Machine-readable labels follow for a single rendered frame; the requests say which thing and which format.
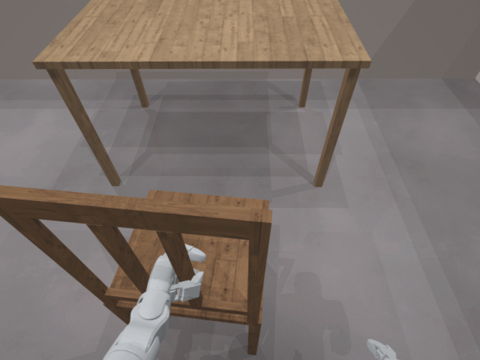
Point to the chair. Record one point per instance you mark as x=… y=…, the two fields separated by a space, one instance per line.
x=232 y=232

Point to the robot left hand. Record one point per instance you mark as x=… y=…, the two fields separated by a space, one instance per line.
x=163 y=277

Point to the table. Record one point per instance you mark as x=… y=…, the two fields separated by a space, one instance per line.
x=206 y=34

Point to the robot right hand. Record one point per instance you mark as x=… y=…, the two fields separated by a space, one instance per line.
x=380 y=351

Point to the robot left forearm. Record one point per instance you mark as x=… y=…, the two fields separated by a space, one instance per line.
x=141 y=338

